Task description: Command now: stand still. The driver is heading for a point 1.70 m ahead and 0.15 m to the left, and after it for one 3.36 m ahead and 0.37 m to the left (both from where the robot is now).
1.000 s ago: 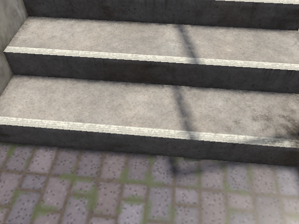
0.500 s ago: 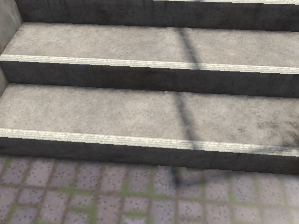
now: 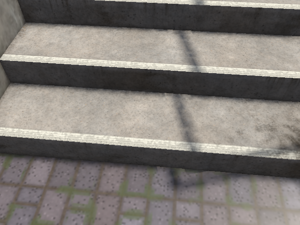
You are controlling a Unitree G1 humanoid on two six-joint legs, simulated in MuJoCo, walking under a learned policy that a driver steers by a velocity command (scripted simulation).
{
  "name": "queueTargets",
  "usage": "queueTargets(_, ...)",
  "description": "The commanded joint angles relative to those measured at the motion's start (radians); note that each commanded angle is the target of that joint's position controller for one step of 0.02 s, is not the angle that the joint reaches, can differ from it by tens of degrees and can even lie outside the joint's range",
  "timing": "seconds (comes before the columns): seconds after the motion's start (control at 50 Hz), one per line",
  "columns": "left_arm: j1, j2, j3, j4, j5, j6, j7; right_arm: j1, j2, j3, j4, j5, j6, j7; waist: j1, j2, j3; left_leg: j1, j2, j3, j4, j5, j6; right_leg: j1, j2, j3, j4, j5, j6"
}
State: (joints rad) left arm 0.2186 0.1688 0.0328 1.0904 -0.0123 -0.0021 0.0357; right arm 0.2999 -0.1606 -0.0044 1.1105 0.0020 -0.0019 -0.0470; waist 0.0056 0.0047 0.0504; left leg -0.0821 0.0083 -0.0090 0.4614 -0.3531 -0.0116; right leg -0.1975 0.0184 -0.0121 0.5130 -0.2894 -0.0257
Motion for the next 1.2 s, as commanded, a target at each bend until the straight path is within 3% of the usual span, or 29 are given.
queueTargets(0.02,0.042,0.082,0.013,-0.013,0.002,-0.002,0.005,0.093,-0.07,-0.011,0.002,-0.001,-0.006,-0.002,-0.003,-0.002,0.024,-0.118,0.001,0.004,-0.071,0.233,0.013,0.056,-0.034,0.033,-0.063,0.292,-0.025)
queueTargets(0.08,0.045,0.078,0.012,-0.007,0.003,0.001,0.007,0.098,-0.063,-0.009,0.006,-0.001,-0.011,-0.002,-0.002,-0.003,0.032,-0.136,0.001,0.005,-0.075,0.195,0.014,0.044,-0.032,0.033,-0.07,0.243,-0.023)
queueTargets(0.14,0.08,0.097,0.023,0.008,-0.009,0.004,0.011,0.119,-0.07,-0.016,0.008,0.011,-0.012,-0.008,0.002,-0.004,0.053,-0.192,-0.025,0.022,-0.034,-0.22,0.062,-0.026,-0.006,0.027,-0.069,-0.307,-0.052)
queueTargets(0.2,0.101,0.1,0.027,-0.004,-0.021,-0.031,0.005,0.114,-0.055,-0.014,-0.023,0.022,-0.045,-0.008,0.009,-0.039,0.154,-0.318,0.008,-0.021,0.015,-0.351,0.103,-0.103,-0.082,0.146,-0.114,-0.498,-0.103)
queueTargets(0.26,0.191,0.15,0.043,0.008,-0.023,-0.064,-0.011,0.082,-0.015,-0.008,-0.058,0.022,-0.083,0.011,0.032,-0.13,0.114,-0.387,-0.016,0.035,0.188,-0.178,0.103,-0.024,-0.235,0.401,-0.233,-0.542,-0.195)
queueTargets(0.3,0.17,0.169,0.046,-0.01,-0.014,-0.07,-0.015,0.092,-0.013,-0.011,-0.066,0.024,-0.095,0.023,0.006,-0.147,0.093,-0.295,-0.013,0.035,0.259,-0.125,0.127,-0.109,-0.304,0.525,-0.311,-0.55,-0.237)
queueTargets(0.34,0.016,0.172,0.042,-0.071,-0.026,-0.07,-0.017,0.211,-0.003,-0.013,-0.029,0.024,-0.1,0.025,-0.088,-0.128,0.11,-0.072,-0.007,0.028,0.066,-0.121,0.166,-0.29,-0.235,0.383,-0.262,-0.463,-0.179)
queueTargets(0.36,-0.083,0.146,0.034,-0.111,-0.033,-0.07,-0.019,0.329,-0.031,-0.024,0.014,0.018,-0.1,0.022,-0.144,-0.051,0.116,0.103,0.034,-0.053,-0.069,-0.116,0.178,-0.436,-0.139,0.227,-0.108,-0.343,-0.114)
queueTargets(0.38,-0.146,0.071,0.015,-0.155,-0.043,-0.087,-0.022,0.463,-0.154,-0.059,0.05,0.023,-0.108,0.022,-0.18,0.216,0.096,0.209,0.211,-0.371,-0.248,-0.23,0.239,-0.565,0.008,-0.021,0.255,-0.143,-0.034)
queueTargets(0.4,-0.16,0.083,0.013,-0.182,-0.034,-0.111,-0.023,0.482,-0.225,-0.075,0.038,0.013,-0.121,0.035,-0.175,0.311,0.114,0.268,0.376,-0.646,-0.319,-0.093,0.308,-0.727,0.015,-0.009,0.476,-0.213,-0.034)
queueTargets(0.42,-0.125,0.113,0.02,-0.166,-0.03,-0.123,-0.03,0.414,-0.157,-0.057,0.017,-0.003,-0.13,0.036,-0.116,0.156,0.12,0.278,0.373,-0.597,-0.28,0.032,0.295,-0.779,-0.041,0.06,0.631,-0.169,-0.053)
queueTargets(0.44,-0.063,0.108,0.019,-0.145,-0.031,-0.128,-0.039,0.356,-0.125,-0.048,-0.005,-0.002,-0.133,0.043,-0.076,0.1,0.097,0.286,0.338,-0.496,-0.269,0.147,0.267,-0.789,-0.063,0.069,0.697,-0.09,-0.065)
queueTargets(0.48,-0.069,0.117,0.027,-0.147,-0.02,-0.129,-0.048,0.291,-0.095,-0.031,-0.023,0.006,-0.117,0.054,-0.043,0.047,0.082,0.276,0.288,-0.316,-0.284,0.352,0.213,-0.786,-0.112,0.05,0.682,0.012,-0.067)
queueTargets(0.52,-0.104,0.088,0.024,-0.164,-0.016,-0.119,-0.059,0.309,-0.058,-0.016,-0.023,-0.003,-0.095,0.05,-0.047,0.075,0.066,0.227,0.221,-0.187,-0.302,0.457,0.176,-0.718,-0.119,0.003,0.616,0.079,-0.048)
queueTargets(0.6,-0.312,0.034,-0.009,-0.252,-0.013,-0.105,-0.069,0.285,-0.124,-0.017,-0.063,-0.011,-0.091,0.025,-0.076,0.076,0.121,0.008,0.154,-0.076,-0.378,0.448,0.168,-0.515,-0.07,-0.069,0.264,0.259,-0.009)
queueTargets(0.68,-0.394,0.097,-0.008,-0.308,-0.026,-0.106,-0.076,0.304,-0.183,-0.041,-0.06,0.014,-0.105,0.023,-0.063,0.115,0.13,0.078,0.207,-0.065,-0.387,0.506,0.169,-0.421,-0.048,-0.062,0.09,0.283,-0.041)
queueTargets(0.74,-0.299,0.169,0.02,-0.306,-0.021,-0.115,-0.079,0.269,-0.209,-0.054,-0.066,0.002,-0.094,0.027,0.024,0.158,0.011,0.196,0.233,-0.038,-0.188,0.978,0.134,-0.254,0.008,-0.078,0.047,0.226,-0.094)
queueTargets(0.76,-0.143,0.21,0.043,-0.261,-0.025,-0.114,-0.073,0.243,-0.21,-0.056,-0.074,-0.007,-0.083,0.028,0.102,0.17,-0.087,0.187,0.21,-0.014,-0.012,1.12,0.117,-0.079,0.04,-0.091,0.037,0.22,-0.122)
queueTargets(0.78,0.046,0.252,0.064,-0.205,-0.027,-0.108,-0.062,0.208,-0.212,-0.054,-0.097,-0.013,-0.081,0.031,0.184,0.163,-0.191,0.034,0.178,-0.006,0.209,1.064,0.09,0.198,-0.006,-0.036,0.037,0.246,-0.154)
queueTargets(0.8,0.226,0.336,0.083,-0.167,0.0,-0.097,-0.047,0.23,-0.142,-0.033,-0.127,-0.025,-0.09,0.039,0.194,-0.044,-0.352,-0.284,0.067,0.027,0.588,0.596,0.053,0.552,-0.249,0.287,0.03,0.151,-0.237)
queueTargets(0.82,0.212,0.334,0.072,-0.159,0.032,-0.102,-0.059,0.328,-0.009,0.001,-0.11,0.002,-0.117,0.052,0.113,-0.279,-0.485,-0.513,-0.096,-0.107,0.869,-0.209,0.028,0.67,-0.445,0.757,-0.163,0.103,-0.364)
queueTargets(0.84,0.111,0.254,0.051,-0.166,0.022,-0.111,-0.062,0.239,-0.116,-0.026,-0.121,0.03,-0.138,0.054,0.103,-0.189,-0.335,-0.574,-0.035,-0.161,0.974,-0.184,0.046,0.508,-0.396,0.689,-0.217,0.204,-0.313)
queueTargets(0.86,-0.012,0.206,0.033,-0.188,0.01,-0.116,-0.064,0.154,-0.158,-0.036,-0.145,0.042,-0.142,0.049,0.058,-0.118,-0.188,-0.571,0.016,-0.106,0.954,-0.09,0.05,0.305,-0.368,0.475,-0.219,0.42,-0.276)
queueTargets(0.88,-0.086,0.174,0.021,-0.2,0.011,-0.122,-0.073,0.121,-0.161,-0.042,-0.145,0.029,-0.137,0.035,0.015,-0.011,-0.144,-0.506,0.063,-0.079,0.916,-0.033,0.043,0.153,-0.325,0.334,-0.225,0.602,-0.248)
queueTargets(0.9,-0.022,0.125,0.011,-0.152,0.039,-0.115,-0.06,0.163,-0.121,-0.035,-0.131,-0.043,-0.106,0.039,-0.044,0.058,-0.052,-0.423,0.075,-0.056,0.743,0.003,0.057,0.019,-0.273,0.205,-0.228,0.733,-0.197)
queueTargets(0.92,0.0,0.104,-0.001,-0.134,0.041,-0.115,-0.057,0.202,-0.08,-0.029,-0.116,-0.062,-0.084,0.047,-0.056,0.002,-0.048,-0.339,0.06,-0.032,0.693,0.006,0.05,-0.057,-0.246,0.13,-0.243,0.829,-0.179)
queueTargets(1.0,0.006,0.151,-0.006,-0.116,0.041,-0.127,-0.055,0.166,-0.07,-0.027,-0.132,-0.036,-0.047,0.051,-0.096,-0.116,-0.084,-0.245,0.035,0.013,0.489,0.081,0.041,-0.136,-0.208,0.01,-0.252,0.964,-0.192)
queueTargets(1.16,0.081,0.142,-0.023,-0.08,0.026,-0.085,-0.032,-0.003,-0.08,-0.009,-0.129,-0.029,-0.045,0.03,-0.038,-0.085,-0.068,-0.095,0.013,0.038,0.076,0.215,0.05,-0.092,-0.221,0.077,-0.192,0.444,-0.151)
queueTargets(1.2,0.127,0.117,-0.035,-0.075,0.029,-0.077,-0.02,0.019,-0.121,-0.013,-0.117,-0.038,-0.062,0.019,-0.029,-0.005,-0.055,0.021,0.103,-0.064,-0.098,0.363,0.059,-0.114,-0.169,0.089,-0.126,0.233,-0.08)
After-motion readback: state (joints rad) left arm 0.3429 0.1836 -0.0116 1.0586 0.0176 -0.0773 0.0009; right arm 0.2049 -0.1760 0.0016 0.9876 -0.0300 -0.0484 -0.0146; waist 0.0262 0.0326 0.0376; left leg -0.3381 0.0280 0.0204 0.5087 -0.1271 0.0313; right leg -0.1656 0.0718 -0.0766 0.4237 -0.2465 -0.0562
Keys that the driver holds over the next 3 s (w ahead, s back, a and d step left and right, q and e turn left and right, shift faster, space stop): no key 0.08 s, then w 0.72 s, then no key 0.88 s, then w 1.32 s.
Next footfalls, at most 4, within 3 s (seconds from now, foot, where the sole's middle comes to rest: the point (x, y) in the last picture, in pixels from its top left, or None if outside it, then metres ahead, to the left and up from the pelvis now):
0.78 right None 0.38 -0.10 -0.77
1.20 left None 0.46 0.09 -0.77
2.26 left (119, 194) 0.64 0.19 -0.77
2.74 right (161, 125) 0.92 -0.01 -0.61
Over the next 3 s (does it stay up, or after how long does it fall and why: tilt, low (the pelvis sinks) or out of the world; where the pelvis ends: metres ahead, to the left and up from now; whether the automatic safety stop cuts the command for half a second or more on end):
stays up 0.89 0.05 0.13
